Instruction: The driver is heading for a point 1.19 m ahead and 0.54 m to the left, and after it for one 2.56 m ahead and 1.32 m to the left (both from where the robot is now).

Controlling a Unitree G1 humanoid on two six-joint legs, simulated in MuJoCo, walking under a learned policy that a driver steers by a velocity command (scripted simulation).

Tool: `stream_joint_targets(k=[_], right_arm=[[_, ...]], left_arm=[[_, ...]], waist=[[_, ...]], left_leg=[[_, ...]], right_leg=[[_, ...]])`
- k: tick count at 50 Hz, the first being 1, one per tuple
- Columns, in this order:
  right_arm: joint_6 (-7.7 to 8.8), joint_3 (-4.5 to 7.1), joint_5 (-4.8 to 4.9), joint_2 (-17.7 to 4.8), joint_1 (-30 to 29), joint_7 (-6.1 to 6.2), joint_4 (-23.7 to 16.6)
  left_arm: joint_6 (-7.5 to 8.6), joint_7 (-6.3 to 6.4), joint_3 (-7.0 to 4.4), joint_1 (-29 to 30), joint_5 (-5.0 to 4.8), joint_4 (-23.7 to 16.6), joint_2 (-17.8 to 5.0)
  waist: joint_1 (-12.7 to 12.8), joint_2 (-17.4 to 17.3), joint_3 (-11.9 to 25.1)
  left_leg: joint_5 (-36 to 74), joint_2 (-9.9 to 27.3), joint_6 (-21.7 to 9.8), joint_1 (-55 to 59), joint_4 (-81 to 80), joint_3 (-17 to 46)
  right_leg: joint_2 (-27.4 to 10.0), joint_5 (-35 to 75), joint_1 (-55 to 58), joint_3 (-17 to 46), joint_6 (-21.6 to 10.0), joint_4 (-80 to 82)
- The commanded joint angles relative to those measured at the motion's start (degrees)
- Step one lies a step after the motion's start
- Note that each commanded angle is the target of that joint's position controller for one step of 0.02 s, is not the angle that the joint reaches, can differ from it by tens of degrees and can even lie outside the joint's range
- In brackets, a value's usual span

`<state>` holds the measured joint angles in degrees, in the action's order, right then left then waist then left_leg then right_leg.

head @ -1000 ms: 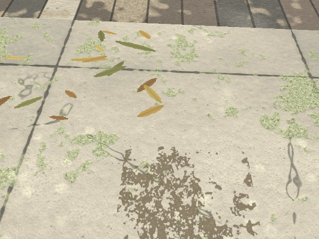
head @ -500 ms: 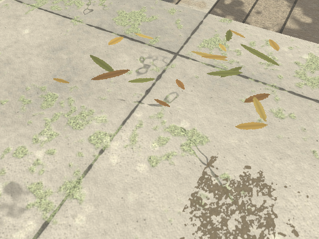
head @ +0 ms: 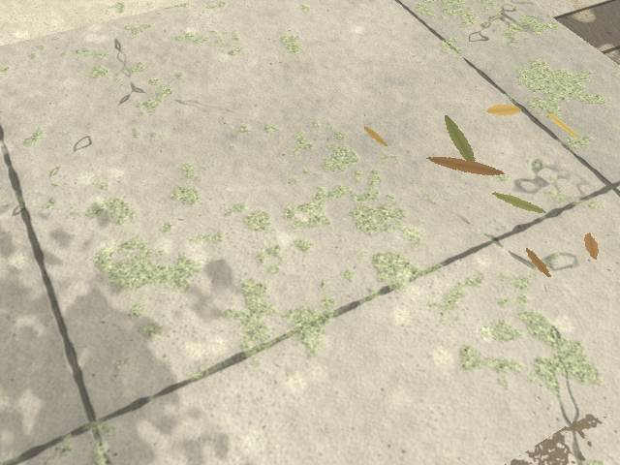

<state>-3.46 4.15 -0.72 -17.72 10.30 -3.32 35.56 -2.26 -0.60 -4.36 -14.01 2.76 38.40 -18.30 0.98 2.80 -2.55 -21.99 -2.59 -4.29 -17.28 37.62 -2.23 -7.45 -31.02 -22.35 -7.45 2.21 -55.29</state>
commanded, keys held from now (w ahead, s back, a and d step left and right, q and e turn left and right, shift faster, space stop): w+q+shift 0.84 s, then w+shift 0.02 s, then w+e+shift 0.14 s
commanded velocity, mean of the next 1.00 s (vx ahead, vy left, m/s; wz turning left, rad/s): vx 0.85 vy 0.00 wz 0.92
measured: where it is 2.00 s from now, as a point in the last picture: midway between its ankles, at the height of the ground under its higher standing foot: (12, 168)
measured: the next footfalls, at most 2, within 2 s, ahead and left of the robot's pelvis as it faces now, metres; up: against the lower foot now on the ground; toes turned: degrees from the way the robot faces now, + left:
right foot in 0.36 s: +0.36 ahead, -0.09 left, +0.00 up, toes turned +23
left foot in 0.82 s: +0.60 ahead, +0.32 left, +0.00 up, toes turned +51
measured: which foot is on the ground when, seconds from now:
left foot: down 0.00-0.38, up 0.40-0.80, down 0.82-1.00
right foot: up 0.00-0.34, down 0.36-0.82, up 0.84-1.00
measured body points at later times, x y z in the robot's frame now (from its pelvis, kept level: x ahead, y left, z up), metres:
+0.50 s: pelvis +0.27 +0.02 +0.01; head +0.30 +0.01 +0.46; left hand +0.27 +0.34 -0.07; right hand +0.51 -0.19 -0.10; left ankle +0.13 +0.07 -0.62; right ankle +0.32 -0.10 -0.72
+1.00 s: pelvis +0.59 +0.30 +0.00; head +0.62 +0.31 +0.45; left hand +0.47 +0.55 -0.10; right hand +0.85 +0.17 -0.14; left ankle +0.58 +0.29 -0.72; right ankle +0.70 +0.17 -0.62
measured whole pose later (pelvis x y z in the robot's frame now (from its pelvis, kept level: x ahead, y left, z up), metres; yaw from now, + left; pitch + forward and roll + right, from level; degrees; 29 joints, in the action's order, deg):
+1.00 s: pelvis +0.59 +0.30 +0.00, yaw +52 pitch -1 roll +2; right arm 2.3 2.6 -1.7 -17.9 19.1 -0.1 47.3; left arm 3.4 -0.8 0.2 -12.8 2.2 40.8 -13.0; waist 0.7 -0.4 -4.0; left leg -17.4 -12.8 -11.2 -12.3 30.0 -3.3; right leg -8.3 -17.8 -31.7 3.2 0.0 -76.0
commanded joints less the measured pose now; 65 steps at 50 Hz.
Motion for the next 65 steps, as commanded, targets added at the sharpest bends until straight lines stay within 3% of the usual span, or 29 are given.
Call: stream_joint_targets(k=[1, 5, 14, 17, 18, 19, 20, 22, 23, 25, 29, 35, 37, 39, 40, 41, 42, 43, 44, 46, 48, 52, 54, 58, 60, 62, 63, 64, 65], right_arm=[[1.08, 3.04, -0.07, -11.86, 8.78, 2.13, -0.88], [3.73, 1.64, -0.17, -9.32, 5.92, 2.24, -0.51], [6.22, 2.62, -0.02, -12.32, 10.88, 2.53, 1.41], [6.98, 2.57, -0.08, -12.78, 5.32, 2.27, 0.68], [7.66, 2.18, -0.16, -11.75, 3.59, 1.9, 0.76], [8.3, 0.69, 0.9, -6.03, 3.33, 1.92, -1.25], [8.23, -0.64, 1.97, -2.83, 3.78, 2.28, -3.96], [6.52, -0.37, -0.44, -6.85, 2.13, 1.79, -0.82], [5.99, -0.27, -1.02, -6.7, 0.95, 0.71, -0.51], [4.7, -0.81, -1.64, -5.03, -0.85, -1.2, -1.14], [3.39, -1.78, -1.3, -3.01, -6.73, -2.27, -3.67], [3.51, -3.52, -1.31, -1.46, -18.53, -3.7, -6.69], [3.75, -3.36, -0.91, -1.96, -16.18, -3.1, -5.21], [4.03, -1.77, -0.44, -5.59, -2.61, -1.71, -1.34], [4.25, -0.22, -0.25, -8.26, 9.79, -0.68, 2.46], [4.31, 1.69, -0.14, -10.74, 18.74, 0.81, 6.32], [3.5, 3.23, 0.95, -15.03, 13.19, 2.12, 6.07], [2.65, 3.75, -1.36, -19.48, 10.25, 1.86, 2.87], [2.72, 3.52, -1.27, -15.83, 13.14, 2.62, 3.24], [4.92, 1.96, -1.38, -10.34, 9.32, 3.6, 5.69], [7.42, 0.02, -1.25, -6.52, 6.13, 4.08, 6.07], [10.22, -0.51, -0.69, -5.45, 11.22, 2.75, 10.04], [10.95, -1.01, -0.43, -4.62, 12.06, 2.24, 10.85], [12.12, -1.69, -0.17, -5.36, 14.12, 3.3, 12.65], [11.81, -1.12, -0.69, -7.93, 12.93, 4.85, 12.49], [10.04, -0.34, -2.05, -9.99, 9.63, 6.41, 11.43], [9.04, 0.21, -2.54, -11.59, 4.69, 6.76, 9.82], [8.36, 0.76, -1.98, -12.11, -0.93, 6.4, 8.89], [10.21, -2.42, -2.85, -0.06, -1.69, 4.94, 4.84]], left_arm=[[3.11, -1.2, -0.93, 13.65, -0.39, -10.66, -6.38], [3.15, -1.72, -0.83, 6.47, 0.51, -4.81, -5.98], [3.68, -1.94, 0.55, 18.87, -1.8, -8.16, -4.64], [4.75, -0.48, -0.61, 5.66, -2.37, -5.15, -7.36], [5.44, 0.67, -2.0, -6.66, -1.72, -2.21, -10.77], [5.71, 1.98, -3.64, -18.64, 0.34, -0.73, -17.87], [5.82, 1.79, -3.63, -14.34, 0.73, -1.27, -19.49], [5.37, 1.54, -1.25, -3.54, 0.28, -3.53, -8.73], [5.36, 1.53, -0.58, -3.14, 0.09, -2.45, -6.64], [6.28, 1.54, 0.1, -5.28, -0.36, 0.29, -5.04], [8.41, 0.43, 0.59, -8.06, -1.22, 3.88, -3.17], [9.34, 0.96, 0.46, -10.95, -0.69, 8.25, -4.86], [8.73, 1.56, 0.02, -12.73, -0.89, 8.63, -7.8], [6.81, 2.24, -1.07, -10.3, -0.74, 7.85, -12.16], [5.85, 2.16, -1.35, -7.46, -0.65, 6.63, -13.06], [5.45, 1.65, -1.2, -6.42, -0.2, 6.16, -11.63], [5.75, 0.42, 0.57, -6.07, 0.51, 3.98, -3.96], [6.97, 0.45, 0.94, -7.49, -1.33, -2.89, -4.55], [8.31, 0.57, 1.11, -2.65, -1.35, -3.16, -6.68], [8.13, 0.93, 2.05, -3.51, -1.38, -0.51, -5.01], [5.67, 0.09, 2.77, -7.73, -0.15, 1.96, -2.94], [4.07, -1.63, 3.2, 3.3, -1.76, 0.02, -1.14], [4.41, -2.17, 3.77, 6.55, -2.77, -0.43, 0.43], [5.38, -3.07, 4.03, 10.46, -3.06, -0.37, 0.02], [5.3, -3.1, 3.36, 7.16, -2.74, 1.43, -2.46], [4.53, -2.63, 1.57, -6.18, -2.26, 5.79, -6.98], [4.17, -2.2, 0.15, -19.27, -2.19, 9.7, -9.43], [3.88, -1.42, -1.58, -29.93, -2.62, 12.44, -11.65], [3.23, -0.88, -1.68, -24.82, -2.34, 13.68, -12.51]], waist=[[-6.48, -12.6, -3.05], [-2.2, -9.22, -0.41], [-5.75, -10.28, -2.85], [2.41, -9.6, 0.68], [9.15, -4.79, 6.63], [13.35, 11.44, 17.06], [7.88, 23.73, 17.41], [3.67, 4.81, 7.55], [2.69, 1.67, 4.73], [1.86, 4.59, 1.15], [0.56, 1.68, -2.13], [0.41, -1.44, -8.36], [-1.56, 0.68, -4.04], [-9.77, 4.26, 4.54], [-15.08, 5.07, 10.09], [-17.4, 1.35, 13.54], [-10.18, -12.63, 9.07], [-6.28, -15.18, 19.0], [-8.75, -4.18, 17.59], [-2.65, 4.02, 4.41], [1.72, 3.0, 2.39], [-1.15, -0.11, -5.31], [-2.3, -2.07, -5.57], [-2.85, -4.07, -3.06], [-0.03, -7.83, 1.19], [7.57, -9.98, 7.41], [14.54, -9.79, 10.85], [21.69, -3.33, 11.4], [10.92, 13.95, 7.29]], left_leg=[[-27.94, 18.53, -12.25, 15.09, -29.43, 37.65], [-10.48, 9.49, -10.27, 10.22, -28.84, 26.28], [-4.03, 9.2, -10.27, 6.99, -26.27, 31.59], [9.35, 7.95, -7.35, -2.28, -18.6, 31.98], [16.47, 2.99, -5.27, -8.68, -2.89, 27.31], [6.76, -5.06, -2.8, -18.19, 20.2, 16.79], [-8.86, -7.04, -2.45, -28.75, 32.97, 12.89], [2.66, 1.77, -2.7, -29.67, 38.87, 9.59], [5.25, 4.34, -2.18, -28.35, 36.81, 8.95], [7.26, 6.91, -1.07, -29.27, 36.13, 8.06], [14.42, 7.41, -0.71, -34.47, 37.4, 6.7], [19.37, 4.72, -4.11, -24.85, 12.86, -6.22], [17.42, -0.45, -6.3, -16.04, 8.72, -10.87], [11.92, -3.79, -8.35, -1.95, 7.54, -9.53], [9.02, -4.91, -10.01, 11.31, 5.63, -6.98], [7.93, -4.2, -11.23, 27.33, 0.44, -1.5], [5.36, 5.1, -12.79, 32.29, -0.77, 14.63], [-0.87, 15.98, -23.01, 44.78, -13.29, 45.57], [-2.81, 17.54, -20.49, 41.35, -20.93, 47.26], [6.25, 15.67, -16.13, 21.03, -23.17, 36.29], [15.3, 12.78, -13.83, 8.84, -24.44, 26.95], [28.68, 7.12, -6.7, 4.46, -30.35, 11.28], [41.43, 3.7, -2.26, 5.4, -31.02, 2.82], [64.94, 6.0, 1.91, 15.15, -33.29, -3.66], [82.4, 8.72, 3.87, 22.85, -26.96, -5.59], [95.13, 10.77, 5.25, 23.97, -8.19, -6.6], [94.28, 11.11, 5.43, 17.98, 9.77, -6.25], [63.91, 3.51, 5.19, 7.52, 40.65, -8.38], [-6.69, -6.13, 6.13, -23.91, 62.97, -2.2]], right_leg=[[2.36, 6.64, -31.08, 9.88, 0.07, -9.77], [3.13, 16.92, -19.45, 7.9, 2.09, -3.54], [6.07, 21.17, -9.64, 9.49, 2.6, 19.64], [7.92, 17.42, 15.08, 8.6, 0.42, 24.22], [5.88, 14.49, 30.95, 10.42, -0.97, 24.58], [-8.15, -12.83, 45.12, 27.12, -3.08, 32.48], [-17.55, -27.85, 42.5, 55.55, -5.25, 45.44], [-15.77, -17.64, 29.32, 43.03, -6.83, 41.43], [-13.04, -8.56, 24.88, 33.71, -6.62, 41.62], [-10.01, 0.18, 21.43, 23.27, -6.07, 43.96], [-9.29, 17.07, 20.51, 9.51, -5.15, 46.31], [-4.68, 46.62, 19.73, -8.69, -3.35, 50.15], [-5.33, 80.6, 24.78, -10.42, -2.8, 42.8], [-8.11, 96.93, 27.04, -9.47, -3.21, 24.7], [-9.09, 96.04, 22.66, -7.84, -4.58, 10.03], [-6.32, 72.35, 10.88, -7.15, -4.13, -8.81], [4.38, 9.14, -7.78, -5.89, -2.62, -29.4], [8.92, 2.71, -25.15, 5.12, -1.05, -41.61], [5.13, 9.81, -27.32, 10.74, -1.95, -38.19], [0.1, 13.54, -21.1, 9.6, -2.54, -28.57], [-2.35, 13.0, -13.09, 10.48, -2.36, -23.58], [-2.31, 21.68, -17.43, 8.45, -3.57, -7.93], [0.72, 30.86, -14.91, 5.8, -5.45, 1.97], [6.63, 43.13, -8.58, -1.33, -8.82, 15.83], [10.22, 40.94, -4.03, -2.79, -9.86, 17.71], [14.96, 32.5, 8.46, -3.75, -11.24, 16.52], [14.02, 28.88, 19.8, -0.35, -13.81, 17.49], [10.32, 27.65, 29.2, 5.14, -18.49, 24.0], [3.35, 38.9, 41.58, 21.18, -22.51, 15.09]])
